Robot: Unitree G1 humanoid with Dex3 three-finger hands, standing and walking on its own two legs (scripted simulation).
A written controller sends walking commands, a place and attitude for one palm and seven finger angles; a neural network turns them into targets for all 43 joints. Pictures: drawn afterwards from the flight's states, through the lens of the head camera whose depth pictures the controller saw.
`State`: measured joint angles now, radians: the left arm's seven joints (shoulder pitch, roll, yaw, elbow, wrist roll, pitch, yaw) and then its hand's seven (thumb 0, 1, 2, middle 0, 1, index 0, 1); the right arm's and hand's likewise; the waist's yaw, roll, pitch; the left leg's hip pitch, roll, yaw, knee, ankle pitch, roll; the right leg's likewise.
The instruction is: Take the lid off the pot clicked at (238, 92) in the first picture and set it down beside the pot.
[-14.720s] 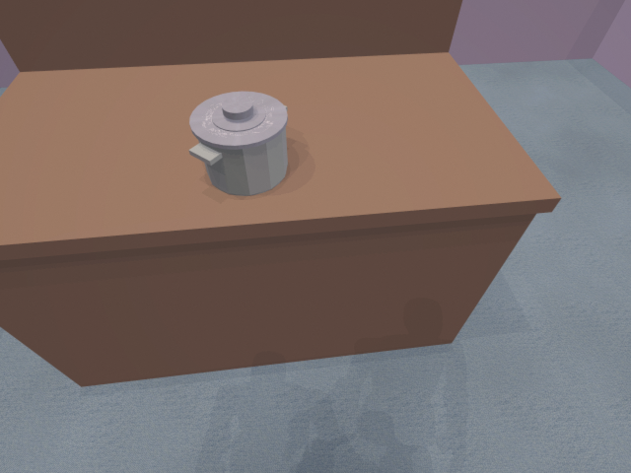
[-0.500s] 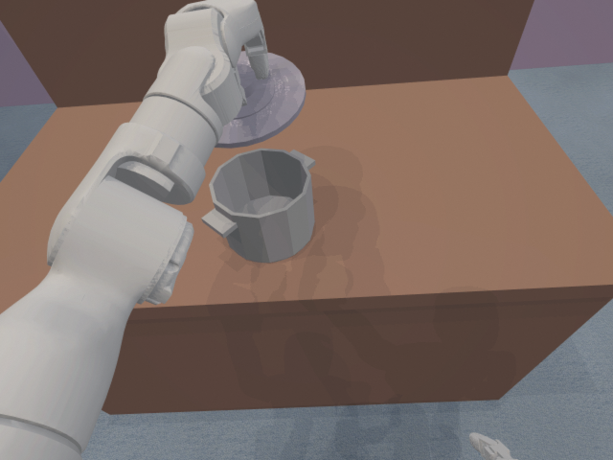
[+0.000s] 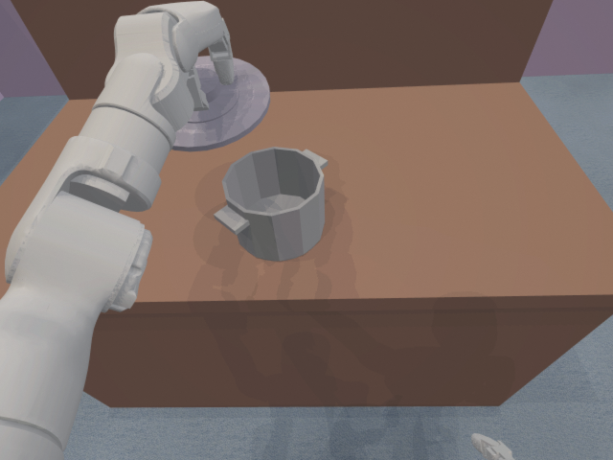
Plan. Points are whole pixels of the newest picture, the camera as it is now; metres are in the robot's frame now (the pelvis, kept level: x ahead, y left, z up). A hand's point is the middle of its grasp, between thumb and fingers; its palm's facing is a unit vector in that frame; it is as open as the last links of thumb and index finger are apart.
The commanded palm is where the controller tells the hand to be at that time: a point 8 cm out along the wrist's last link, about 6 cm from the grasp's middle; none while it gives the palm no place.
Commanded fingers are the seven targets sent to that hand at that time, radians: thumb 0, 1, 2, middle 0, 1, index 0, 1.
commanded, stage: move the lid sideways beside the pot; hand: left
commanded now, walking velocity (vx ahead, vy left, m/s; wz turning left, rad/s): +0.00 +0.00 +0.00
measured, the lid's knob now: (198, 86) +0.51 +0.12 +0.24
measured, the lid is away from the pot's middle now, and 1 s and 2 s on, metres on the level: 0.07 0.19 0.22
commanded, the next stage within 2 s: lower the lid onto the table in 1.54 s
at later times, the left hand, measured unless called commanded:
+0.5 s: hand (155, 77) +0.49 +0.16 +0.27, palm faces -0.21 -0.04 -0.98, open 7.9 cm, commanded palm +0.48 +0.17 +0.33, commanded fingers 0.00 0.55 1.09 -0.74 -0.97 -0.83 -1.04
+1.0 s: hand (95, 90) +0.48 +0.23 +0.26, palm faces -0.22 -0.03 -0.97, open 7.9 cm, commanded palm +0.48 +0.23 +0.33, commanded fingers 0.00 0.55 1.09 -0.74 -0.97 -0.83 -1.04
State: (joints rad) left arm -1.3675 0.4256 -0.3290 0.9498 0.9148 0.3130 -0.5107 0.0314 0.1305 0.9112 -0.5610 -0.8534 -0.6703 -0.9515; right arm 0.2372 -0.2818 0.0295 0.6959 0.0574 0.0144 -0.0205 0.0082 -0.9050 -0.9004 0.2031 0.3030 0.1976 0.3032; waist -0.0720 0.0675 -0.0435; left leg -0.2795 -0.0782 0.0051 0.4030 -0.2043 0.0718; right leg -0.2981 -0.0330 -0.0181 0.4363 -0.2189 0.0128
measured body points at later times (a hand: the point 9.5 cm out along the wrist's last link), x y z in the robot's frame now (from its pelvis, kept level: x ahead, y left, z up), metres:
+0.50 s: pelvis +0.01 +0.01 +0.00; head +0.04 -0.01 +0.45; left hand +0.50 +0.16 +0.32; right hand +0.08 -0.25 -0.13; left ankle +0.00 +0.08 -0.74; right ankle +0.00 -0.13 -0.74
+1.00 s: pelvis +0.00 +0.01 +0.00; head +0.04 +0.00 +0.45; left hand +0.48 +0.23 +0.32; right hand +0.09 -0.26 -0.12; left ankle +0.00 +0.08 -0.74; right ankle +0.00 -0.13 -0.74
